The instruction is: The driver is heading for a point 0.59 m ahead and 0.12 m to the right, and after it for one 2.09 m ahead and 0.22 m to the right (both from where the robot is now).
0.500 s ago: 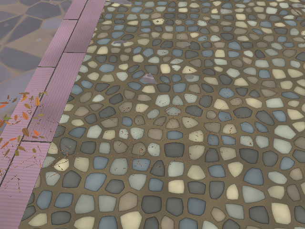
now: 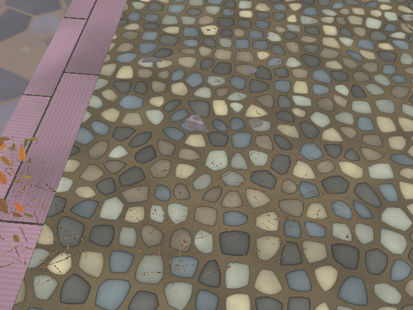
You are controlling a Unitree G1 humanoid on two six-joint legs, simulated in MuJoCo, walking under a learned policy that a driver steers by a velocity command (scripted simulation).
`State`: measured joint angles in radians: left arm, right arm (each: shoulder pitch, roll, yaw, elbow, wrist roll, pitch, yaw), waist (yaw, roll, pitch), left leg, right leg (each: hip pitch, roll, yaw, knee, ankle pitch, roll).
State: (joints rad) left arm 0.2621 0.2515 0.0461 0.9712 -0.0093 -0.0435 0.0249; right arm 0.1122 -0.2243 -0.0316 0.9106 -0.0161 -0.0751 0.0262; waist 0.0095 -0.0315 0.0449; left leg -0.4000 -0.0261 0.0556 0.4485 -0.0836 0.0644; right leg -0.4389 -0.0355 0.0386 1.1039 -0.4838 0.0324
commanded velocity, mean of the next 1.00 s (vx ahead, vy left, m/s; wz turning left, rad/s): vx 0.08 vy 0.00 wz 0.00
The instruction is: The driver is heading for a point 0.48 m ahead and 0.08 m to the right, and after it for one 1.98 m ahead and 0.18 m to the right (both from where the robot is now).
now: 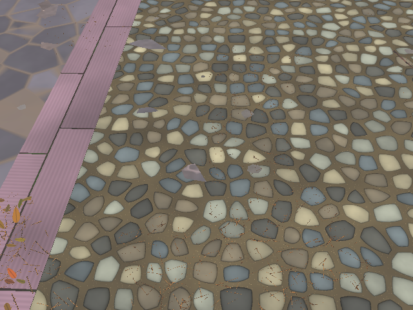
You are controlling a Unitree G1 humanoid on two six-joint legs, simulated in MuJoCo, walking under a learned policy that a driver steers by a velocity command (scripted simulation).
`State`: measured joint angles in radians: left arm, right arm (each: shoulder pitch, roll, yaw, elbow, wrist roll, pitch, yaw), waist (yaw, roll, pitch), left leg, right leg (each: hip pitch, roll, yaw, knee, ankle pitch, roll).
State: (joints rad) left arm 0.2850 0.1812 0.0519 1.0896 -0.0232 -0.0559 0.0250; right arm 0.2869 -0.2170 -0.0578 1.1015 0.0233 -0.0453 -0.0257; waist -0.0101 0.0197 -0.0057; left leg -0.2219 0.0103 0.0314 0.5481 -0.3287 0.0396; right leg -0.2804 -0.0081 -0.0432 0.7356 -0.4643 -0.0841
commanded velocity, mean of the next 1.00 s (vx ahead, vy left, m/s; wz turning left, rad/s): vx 0.32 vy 0.00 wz -0.19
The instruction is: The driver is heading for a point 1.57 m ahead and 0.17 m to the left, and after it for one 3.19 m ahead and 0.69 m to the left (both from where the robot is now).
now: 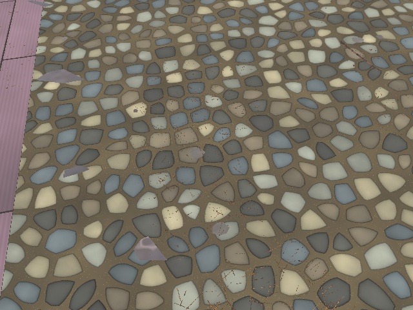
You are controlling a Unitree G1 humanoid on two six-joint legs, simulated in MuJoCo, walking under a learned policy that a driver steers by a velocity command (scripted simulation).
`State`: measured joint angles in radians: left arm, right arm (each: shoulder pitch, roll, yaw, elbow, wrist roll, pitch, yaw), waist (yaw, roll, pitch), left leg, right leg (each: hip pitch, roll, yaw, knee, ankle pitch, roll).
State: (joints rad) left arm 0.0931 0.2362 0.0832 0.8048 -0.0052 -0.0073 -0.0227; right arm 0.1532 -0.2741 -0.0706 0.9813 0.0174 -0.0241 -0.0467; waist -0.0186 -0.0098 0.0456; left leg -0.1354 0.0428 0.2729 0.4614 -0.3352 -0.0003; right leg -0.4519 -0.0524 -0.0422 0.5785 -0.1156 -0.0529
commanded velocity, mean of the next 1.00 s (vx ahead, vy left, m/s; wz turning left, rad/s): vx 0.02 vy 0.00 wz -0.07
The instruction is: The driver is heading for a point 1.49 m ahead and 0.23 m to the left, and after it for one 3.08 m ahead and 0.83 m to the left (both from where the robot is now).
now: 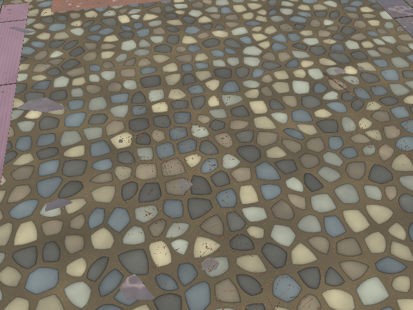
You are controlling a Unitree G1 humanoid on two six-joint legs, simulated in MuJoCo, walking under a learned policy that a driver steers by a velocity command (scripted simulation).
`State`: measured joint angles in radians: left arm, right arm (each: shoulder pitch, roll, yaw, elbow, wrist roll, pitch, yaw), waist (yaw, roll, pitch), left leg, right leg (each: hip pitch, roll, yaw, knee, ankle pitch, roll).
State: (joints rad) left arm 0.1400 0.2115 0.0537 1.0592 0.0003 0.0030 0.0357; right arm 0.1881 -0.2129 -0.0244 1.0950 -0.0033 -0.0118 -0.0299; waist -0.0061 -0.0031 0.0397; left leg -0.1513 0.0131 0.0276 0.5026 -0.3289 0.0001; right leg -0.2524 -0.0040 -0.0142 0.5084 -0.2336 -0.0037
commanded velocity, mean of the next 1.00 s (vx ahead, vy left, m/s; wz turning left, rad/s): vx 0.00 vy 0.00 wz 0.00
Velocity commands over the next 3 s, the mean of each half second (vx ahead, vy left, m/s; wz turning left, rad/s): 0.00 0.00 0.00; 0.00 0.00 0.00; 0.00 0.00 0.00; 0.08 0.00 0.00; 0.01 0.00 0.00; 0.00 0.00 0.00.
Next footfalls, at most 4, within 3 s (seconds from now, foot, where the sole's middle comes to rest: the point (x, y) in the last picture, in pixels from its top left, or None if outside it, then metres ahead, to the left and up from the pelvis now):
1.94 left None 0.08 0.12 -0.77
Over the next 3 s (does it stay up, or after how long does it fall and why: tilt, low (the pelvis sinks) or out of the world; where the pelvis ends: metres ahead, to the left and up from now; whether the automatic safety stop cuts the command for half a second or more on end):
stays up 0.05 -0.01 0.00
